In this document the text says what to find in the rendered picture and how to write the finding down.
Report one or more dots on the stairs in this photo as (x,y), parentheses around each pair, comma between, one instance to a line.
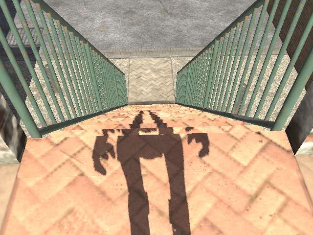
(154,119)

